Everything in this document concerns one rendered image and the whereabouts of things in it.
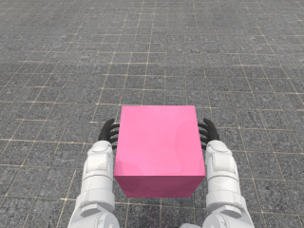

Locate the robot left forearm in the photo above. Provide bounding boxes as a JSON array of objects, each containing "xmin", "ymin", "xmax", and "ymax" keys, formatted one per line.
[{"xmin": 67, "ymin": 141, "xmax": 115, "ymax": 228}]

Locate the robot right hand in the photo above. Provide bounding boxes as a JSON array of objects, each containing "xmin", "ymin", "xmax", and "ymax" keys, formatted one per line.
[{"xmin": 198, "ymin": 118, "xmax": 220, "ymax": 150}]

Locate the robot left upper arm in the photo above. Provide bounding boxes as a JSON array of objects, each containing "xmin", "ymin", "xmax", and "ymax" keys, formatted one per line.
[{"xmin": 67, "ymin": 211, "xmax": 120, "ymax": 228}]

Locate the robot left hand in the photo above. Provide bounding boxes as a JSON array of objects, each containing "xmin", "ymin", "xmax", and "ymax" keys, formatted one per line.
[{"xmin": 98, "ymin": 119, "xmax": 120, "ymax": 150}]

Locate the robot right upper arm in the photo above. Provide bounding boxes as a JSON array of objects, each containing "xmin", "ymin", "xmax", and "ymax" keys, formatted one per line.
[{"xmin": 202, "ymin": 212, "xmax": 254, "ymax": 228}]

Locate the robot right forearm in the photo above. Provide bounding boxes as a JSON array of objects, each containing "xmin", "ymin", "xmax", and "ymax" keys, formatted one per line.
[{"xmin": 205, "ymin": 140, "xmax": 255, "ymax": 228}]

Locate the carton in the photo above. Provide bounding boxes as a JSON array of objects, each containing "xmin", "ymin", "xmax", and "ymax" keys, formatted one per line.
[{"xmin": 113, "ymin": 105, "xmax": 206, "ymax": 198}]

